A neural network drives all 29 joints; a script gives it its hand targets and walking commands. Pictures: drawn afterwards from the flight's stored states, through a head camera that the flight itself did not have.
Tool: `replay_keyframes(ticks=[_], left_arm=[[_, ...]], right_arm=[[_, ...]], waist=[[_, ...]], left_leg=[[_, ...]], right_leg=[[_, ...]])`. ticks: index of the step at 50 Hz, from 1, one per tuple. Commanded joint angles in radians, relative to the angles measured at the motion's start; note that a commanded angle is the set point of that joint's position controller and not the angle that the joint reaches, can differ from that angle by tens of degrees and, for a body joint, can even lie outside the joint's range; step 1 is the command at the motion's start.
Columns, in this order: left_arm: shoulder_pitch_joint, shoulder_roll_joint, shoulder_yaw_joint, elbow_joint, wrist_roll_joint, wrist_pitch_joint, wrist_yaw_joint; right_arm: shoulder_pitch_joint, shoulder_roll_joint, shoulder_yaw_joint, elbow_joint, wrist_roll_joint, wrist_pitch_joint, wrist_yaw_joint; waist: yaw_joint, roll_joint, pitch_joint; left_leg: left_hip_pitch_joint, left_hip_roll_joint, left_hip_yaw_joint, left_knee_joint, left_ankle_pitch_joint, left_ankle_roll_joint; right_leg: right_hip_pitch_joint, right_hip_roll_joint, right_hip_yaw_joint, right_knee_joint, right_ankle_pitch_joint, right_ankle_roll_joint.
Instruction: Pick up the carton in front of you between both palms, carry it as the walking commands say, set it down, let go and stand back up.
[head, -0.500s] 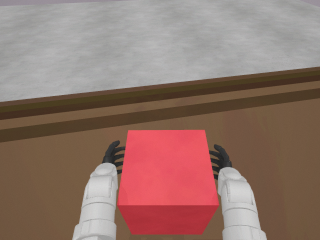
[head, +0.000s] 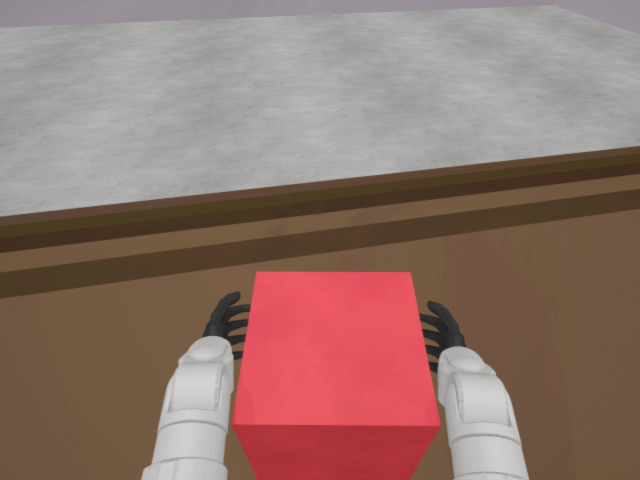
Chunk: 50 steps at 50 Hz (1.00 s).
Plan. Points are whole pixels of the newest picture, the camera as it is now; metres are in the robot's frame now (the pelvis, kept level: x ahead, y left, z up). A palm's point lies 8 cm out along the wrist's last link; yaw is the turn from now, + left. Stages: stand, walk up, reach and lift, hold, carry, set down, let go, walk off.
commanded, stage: hold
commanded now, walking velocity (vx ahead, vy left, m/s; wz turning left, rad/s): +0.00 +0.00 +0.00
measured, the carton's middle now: (332, 383) +0.29 +0.00 -0.04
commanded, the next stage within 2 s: carry in 0.46 s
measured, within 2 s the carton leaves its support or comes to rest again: neither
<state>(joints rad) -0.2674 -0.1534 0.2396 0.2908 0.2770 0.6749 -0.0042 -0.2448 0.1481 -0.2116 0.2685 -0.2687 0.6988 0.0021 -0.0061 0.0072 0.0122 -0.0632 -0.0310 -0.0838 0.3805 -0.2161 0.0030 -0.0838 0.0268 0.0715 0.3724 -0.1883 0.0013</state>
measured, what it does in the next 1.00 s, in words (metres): walks ahead: right foot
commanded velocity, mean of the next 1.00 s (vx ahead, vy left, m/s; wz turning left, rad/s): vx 0.29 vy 0.00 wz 0.00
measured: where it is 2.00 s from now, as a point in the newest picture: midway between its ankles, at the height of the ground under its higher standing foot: (303, 352)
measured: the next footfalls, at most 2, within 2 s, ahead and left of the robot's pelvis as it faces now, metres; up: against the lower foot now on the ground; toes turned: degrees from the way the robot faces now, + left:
right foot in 0.90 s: +0.17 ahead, -0.10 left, +0.00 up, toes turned -8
left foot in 1.24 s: +0.45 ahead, +0.15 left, +0.00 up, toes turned +15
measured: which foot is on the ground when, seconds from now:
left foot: down 0.00-0.90, up 0.92-1.00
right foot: down 0.00-0.64, up 0.66-0.88, down 0.90-1.00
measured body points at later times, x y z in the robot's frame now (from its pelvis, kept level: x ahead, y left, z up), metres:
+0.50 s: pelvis -0.01 +0.00 +0.00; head -0.06 +0.00 +0.44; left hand +0.29 +0.15 +0.05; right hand +0.29 -0.15 +0.04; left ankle +0.00 +0.12 -0.74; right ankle +0.02 -0.12 -0.74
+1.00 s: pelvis +0.14 +0.00 -0.01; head +0.12 +0.00 +0.44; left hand +0.42 +0.16 +0.07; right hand +0.42 -0.15 +0.07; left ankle +0.05 +0.10 -0.69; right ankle +0.13 -0.10 -0.75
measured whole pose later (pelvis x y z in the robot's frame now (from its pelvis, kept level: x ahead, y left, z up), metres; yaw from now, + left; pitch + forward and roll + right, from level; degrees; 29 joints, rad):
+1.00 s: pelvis +0.14 +0.00 -0.01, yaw +4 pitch +5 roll -1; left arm -0.18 -0.14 0.09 -0.23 0.13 1.17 0.08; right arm -0.14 0.13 -0.15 -0.29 -0.09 1.20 -0.10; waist -0.01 0.01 -0.17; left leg -0.40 0.05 0.07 0.91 -0.47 0.02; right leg -0.28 -0.03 -0.20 0.44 -0.25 -0.04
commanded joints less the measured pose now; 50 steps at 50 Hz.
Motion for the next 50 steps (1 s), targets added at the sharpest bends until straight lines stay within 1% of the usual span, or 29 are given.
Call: replay_keyframes(ticks=[1,5,8,12,22,23,24,25,26,27,28,29,30,31,32,33,34,35,36,38,41,43,44,45,46,47,48,49,50], left_arm=[[-0.430,-0.945,-0.537,-0.038,-0.240,-0.012,-0.230],[-0.406,-0.934,-0.580,-0.113,-0.270,0.022,-0.221],[-0.383,-0.890,-0.540,-0.094,-0.247,0.054,-0.216],[-0.436,-0.885,-0.510,-0.061,-0.231,0.062,-0.226],[-0.535,-0.912,-0.513,-0.031,-0.234,0.046,-0.239],[-0.556,-0.902,-0.530,-0.025,-0.244,0.055,-0.236],[-0.545,-0.895,-0.528,-0.042,-0.250,0.056,-0.234],[-0.552,-0.894,-0.546,-0.069,-0.257,0.059,-0.229],[-0.557,-0.897,-0.563,-0.095,-0.264,0.064,-0.224],[-0.548,-0.897,-0.577,-0.115,-0.277,0.072,-0.217],[-0.526,-0.891,-0.600,-0.136,-0.290,0.085,-0.207],[-0.503,-0.881,-0.621,-0.163,-0.300,0.103,-0.196],[-0.493,-0.870,-0.646,-0.199,-0.313,0.125,-0.185],[-0.496,-0.861,-0.667,-0.232,-0.333,0.152,-0.177],[-0.519,-0.851,-0.703,-0.283,-0.363,0.185,-0.174],[-0.560,-0.846,-0.730,-0.313,-0.388,0.217,-0.172],[-0.570,-0.843,-0.751,-0.316,-0.412,0.247,-0.170],[-0.580,-0.844,-0.773,-0.331,-0.443,0.276,-0.171],[-0.584,-0.854,-0.792,-0.349,-0.479,0.303,-0.173],[-0.565,-0.868,-0.823,-0.394,-0.532,0.350,-0.169],[-0.487,-0.878,-0.837,-0.465,-0.571,0.414,-0.154],[-0.415,-0.882,-0.829,-0.501,-0.566,0.453,-0.148],[-0.391,-0.883,-0.824,-0.517,-0.561,0.470,-0.147],[-0.354,-0.872,-0.815,-0.526,-0.552,0.487,-0.146],[-0.317,-0.836,-0.793,-0.525,-0.522,0.497,-0.144],[-0.315,-0.837,-0.787,-0.536,-0.500,0.501,-0.141],[-0.333,-0.851,-0.796,-0.585,-0.499,0.508,-0.136],[-0.353,-0.896,-0.805,-0.610,-0.517,0.518,-0.136],[-0.396,-0.901,-0.818,-0.649,-0.537,0.522,-0.137]], right_arm=[[-0.492,0.919,0.535,-0.084,0.248,-0.037,0.227],[-0.477,0.919,0.588,-0.160,0.283,-0.003,0.221],[-0.448,0.880,0.546,-0.132,0.258,0.029,0.214],[-0.489,0.876,0.507,-0.095,0.237,0.037,0.219],[-0.588,0.918,0.517,-0.065,0.244,0.025,0.227],[-0.606,0.912,0.515,-0.047,0.244,0.029,0.226],[-0.615,0.908,0.524,-0.078,0.254,0.028,0.225],[-0.628,0.909,0.545,-0.101,0.268,0.031,0.223],[-0.642,0.911,0.559,-0.127,0.281,0.036,0.220],[-0.646,0.911,0.577,-0.149,0.298,0.043,0.216],[-0.639,0.912,0.607,-0.169,0.322,0.056,0.213],[-0.632,0.910,0.634,-0.184,0.346,0.073,0.209],[-0.629,0.909,0.659,-0.207,0.369,0.093,0.207],[-0.628,0.900,0.678,-0.229,0.392,0.119,0.204],[-0.612,0.876,0.694,-0.254,0.409,0.146,0.198],[-0.591,0.858,0.698,-0.273,0.417,0.175,0.191],[-0.574,0.842,0.701,-0.282,0.419,0.208,0.181],[-0.561,0.816,0.705,-0.313,0.420,0.239,0.169],[-0.576,0.803,0.715,-0.362,0.433,0.267,0.157],[-0.587,0.806,0.749,-0.447,0.480,0.320,0.142],[-0.523,0.826,0.787,-0.533,0.528,0.387,0.136],[-0.465,0.834,0.798,-0.569,0.539,0.428,0.139],[-0.430,0.836,0.799,-0.580,0.541,0.445,0.142],[-0.415,0.832,0.799,-0.595,0.544,0.461,0.147],[-0.423,0.839,0.807,-0.625,0.559,0.483,0.155],[-0.472,0.844,0.811,-0.654,0.573,0.499,0.165],[-0.491,0.870,0.823,-0.650,0.584,0.506,0.174],[-0.488,0.874,0.818,-0.652,0.595,0.510,0.178],[-0.500,0.867,0.825,-0.666,0.610,0.513,0.180]], waist=[[0.000,0.001,-0.253],[0.009,0.001,-0.284],[0.008,0.001,-0.198],[0.002,0.000,-0.136],[0.006,-0.003,-0.182],[0.006,-0.047,-0.212],[0.012,-0.051,-0.214],[0.014,-0.068,-0.196],[0.016,-0.097,-0.196],[0.017,-0.134,-0.223],[0.014,-0.146,-0.267],[0.011,-0.139,-0.297],[0.009,-0.120,-0.319],[0.009,-0.091,-0.331],[0.005,0.016,-0.304],[-0.014,0.204,-0.268],[-0.021,0.244,-0.193],[-0.024,0.168,-0.183],[-0.024,0.136,-0.205],[-0.024,0.134,-0.263],[-0.024,0.169,-0.312],[-0.012,0.120,-0.331],[-0.010,0.078,-0.364],[0.008,-0.011,-0.416],[0.022,-0.246,-0.423],[0.035,-0.292,-0.353],[0.035,-0.195,-0.313],[0.032,-0.114,-0.310],[0.031,-0.060,-0.307]], left_leg=[[0.010,-0.050,-0.008,-0.050,0.239,-0.012],[0.046,-0.051,-0.012,-0.059,0.293,-0.013],[0.022,-0.049,-0.007,-0.080,0.205,-0.010],[-0.017,-0.044,0.003,-0.086,0.086,-0.004],[-0.041,-0.042,0.008,-0.069,0.028,0.001],[-0.158,0.107,-0.017,-0.008,-0.133,0.010],[-0.175,0.085,-0.016,-0.008,-0.329,0.010],[-0.235,0.063,-0.001,0.018,-0.450,0.010],[-0.269,0.044,0.029,0.076,-0.430,0.003],[-0.265,0.018,0.086,0.173,-0.283,-0.007],[-0.249,0.009,0.124,0.224,-0.174,-0.013],[-0.219,0.015,0.138,0.182,-0.171,-0.011],[-0.149,0.016,0.147,0.098,-0.177,-0.003],[-0.061,0.028,0.136,0.024,-0.192,0.008],[-0.051,0.117,-0.012,-0.075,-0.341,0.040],[0.009,0.275,-0.268,-0.206,-0.525,0.105],[0.046,0.366,-0.414,-0.264,-0.508,0.157],[0.039,0.379,-0.416,-0.270,-0.437,0.183],[0.047,0.372,-0.358,-0.252,-0.335,0.187],[0.083,0.302,-0.196,-0.206,-0.165,0.162],[0.080,0.251,-0.079,-0.157,-0.048,0.138],[-0.027,0.210,0.022,-0.052,-0.021,0.109],[-0.161,0.187,0.071,0.040,-0.016,0.085],[-0.325,0.162,0.129,0.209,-0.061,0.049],[-0.616,0.085,0.217,0.450,-0.207,-0.004],[-0.774,0.063,0.184,0.562,-0.321,0.007],[-0.806,0.113,0.127,0.638,-0.326,0.024],[-0.797,0.144,0.118,0.673,-0.299,0.023],[-0.777,0.164,0.116,0.634,-0.242,0.019]], right_leg=[[0.114,0.061,0.005,-0.024,0.220,0.003],[0.146,0.061,0.010,-0.035,0.271,0.007],[0.123,0.058,0.009,-0.055,0.187,0.003],[0.091,0.054,0.001,-0.061,0.076,-0.002],[0.102,0.047,-0.002,-0.044,0.029,-0.001],[-0.021,-0.121,0.011,-0.010,-0.175,-0.014],[-0.071,-0.128,0.058,-0.062,-0.411,-0.025],[-0.115,-0.138,0.088,-0.089,-0.576,-0.035],[-0.111,-0.162,0.122,-0.113,-0.619,-0.050],[-0.098,-0.197,0.165,-0.137,-0.554,-0.070],[-0.095,-0.231,0.202,-0.145,-0.469,-0.091],[-0.111,-0.236,0.190,-0.137,-0.431,-0.102],[-0.153,-0.218,0.143,-0.104,-0.430,-0.100],[-0.221,-0.183,0.084,-0.054,-0.456,-0.084],[-0.303,-0.118,-0.019,0.063,-0.457,-0.046],[-0.447,-0.047,-0.132,0.295,-0.381,0.001],[-0.582,-0.043,-0.161,0.372,-0.304,0.011],[-0.604,-0.081,-0.126,0.388,-0.274,0.003],[-0.584,-0.090,-0.128,0.349,-0.266,0.000],[-0.520,-0.057,-0.175,0.274,-0.213,0.009],[-0.398,-0.022,-0.242,0.135,-0.131,0.019],[-0.173,-0.007,-0.290,-0.028,-0.009,0.026],[0.034,-0.042,-0.257,-0.046,0.007,0.016],[0.246,-0.162,-0.118,-0.064,-0.096,-0.017],[0.410,-0.386,0.239,-0.115,-0.267,-0.136],[0.390,-0.502,0.433,-0.164,-0.236,-0.243],[0.327,-0.505,0.415,-0.157,-0.162,-0.265],[0.278,-0.477,0.332,-0.160,-0.141,-0.240],[0.239,-0.450,0.257,-0.190,-0.185,-0.204]])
